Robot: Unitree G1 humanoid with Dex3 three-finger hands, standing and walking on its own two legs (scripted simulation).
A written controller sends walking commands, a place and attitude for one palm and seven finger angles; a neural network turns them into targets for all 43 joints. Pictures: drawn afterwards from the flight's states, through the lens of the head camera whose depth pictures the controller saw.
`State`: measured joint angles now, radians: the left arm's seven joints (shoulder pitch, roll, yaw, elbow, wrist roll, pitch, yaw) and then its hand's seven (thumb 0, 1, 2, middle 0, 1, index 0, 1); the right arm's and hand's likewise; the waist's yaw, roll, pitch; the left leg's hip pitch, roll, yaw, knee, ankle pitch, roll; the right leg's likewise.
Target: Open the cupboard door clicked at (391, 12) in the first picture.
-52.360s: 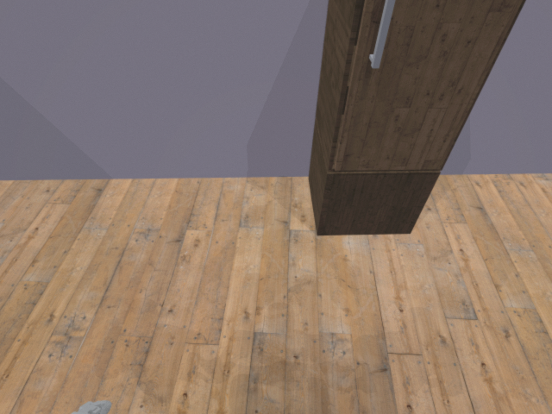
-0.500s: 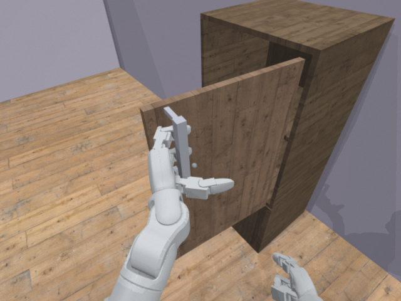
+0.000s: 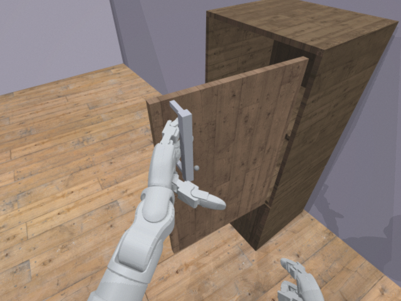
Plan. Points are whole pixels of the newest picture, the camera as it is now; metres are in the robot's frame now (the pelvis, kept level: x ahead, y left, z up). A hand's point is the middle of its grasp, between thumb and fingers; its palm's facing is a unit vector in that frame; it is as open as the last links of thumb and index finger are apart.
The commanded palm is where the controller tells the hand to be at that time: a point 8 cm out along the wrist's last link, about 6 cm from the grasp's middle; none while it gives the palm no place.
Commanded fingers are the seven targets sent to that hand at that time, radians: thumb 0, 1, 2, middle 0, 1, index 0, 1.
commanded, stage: slide the hand sideways off the handle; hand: left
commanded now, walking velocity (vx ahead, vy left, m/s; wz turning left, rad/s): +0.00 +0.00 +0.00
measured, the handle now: (181, 144) +0.37 +0.08 +0.16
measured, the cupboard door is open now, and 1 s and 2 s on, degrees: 83 86 86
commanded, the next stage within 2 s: draw the hand back to the body in 1.06 s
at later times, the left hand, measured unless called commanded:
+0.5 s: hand (187, 181) +0.27 +0.06 +0.16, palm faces -0.11 -0.99 -0.03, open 16.3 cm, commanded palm +0.24 +0.12 +0.16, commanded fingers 0.00 -0.50 0.30 -0.15 -0.30 -0.15 -0.30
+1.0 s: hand (150, 202) +0.23 +0.11 +0.15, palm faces -0.02 -1.00 -0.07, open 16.3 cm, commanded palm +0.18 +0.17 +0.16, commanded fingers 0.00 -0.50 0.30 -0.15 -0.30 -0.15 -0.30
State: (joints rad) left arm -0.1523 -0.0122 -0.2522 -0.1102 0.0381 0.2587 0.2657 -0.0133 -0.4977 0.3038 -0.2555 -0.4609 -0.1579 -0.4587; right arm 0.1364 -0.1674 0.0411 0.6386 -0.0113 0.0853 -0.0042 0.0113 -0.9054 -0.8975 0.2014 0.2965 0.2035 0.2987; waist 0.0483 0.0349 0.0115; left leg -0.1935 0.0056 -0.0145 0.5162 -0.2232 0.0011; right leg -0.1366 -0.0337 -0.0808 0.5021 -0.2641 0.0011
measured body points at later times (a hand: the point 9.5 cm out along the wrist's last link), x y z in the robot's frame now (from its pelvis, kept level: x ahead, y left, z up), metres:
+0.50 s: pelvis +0.01 +0.00 +0.00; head -0.03 -0.02 +0.45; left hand +0.27 +0.11 +0.16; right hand +0.22 -0.20 -0.06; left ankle +0.04 +0.12 -0.74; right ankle +0.01 -0.12 -0.74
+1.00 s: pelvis +0.04 -0.02 +0.00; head +0.00 -0.04 +0.44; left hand +0.22 +0.17 +0.16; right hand +0.24 -0.23 -0.06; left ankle +0.04 +0.12 -0.74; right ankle +0.01 -0.12 -0.74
